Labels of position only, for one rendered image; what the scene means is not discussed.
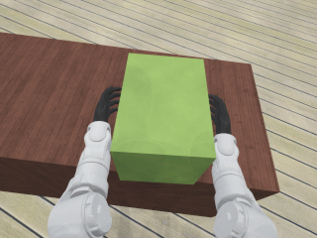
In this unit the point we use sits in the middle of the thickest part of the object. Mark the right robot upper arm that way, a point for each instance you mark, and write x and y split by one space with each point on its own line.
237 220

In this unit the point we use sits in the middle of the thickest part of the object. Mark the pedestal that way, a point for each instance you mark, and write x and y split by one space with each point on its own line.
49 90

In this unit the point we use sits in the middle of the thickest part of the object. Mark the robot left hand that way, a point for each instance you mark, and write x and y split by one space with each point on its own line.
103 110

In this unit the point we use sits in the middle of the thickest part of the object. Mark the robot right hand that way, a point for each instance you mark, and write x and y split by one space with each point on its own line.
221 118

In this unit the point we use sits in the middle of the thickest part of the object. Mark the left robot upper arm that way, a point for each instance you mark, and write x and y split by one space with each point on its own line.
83 216

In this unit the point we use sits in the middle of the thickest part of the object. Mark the robot left forearm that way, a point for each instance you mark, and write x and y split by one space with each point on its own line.
94 164

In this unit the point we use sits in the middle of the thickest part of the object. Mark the robot right forearm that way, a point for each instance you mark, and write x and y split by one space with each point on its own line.
228 179

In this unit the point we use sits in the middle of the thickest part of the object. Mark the carton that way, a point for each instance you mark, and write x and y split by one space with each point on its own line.
163 130

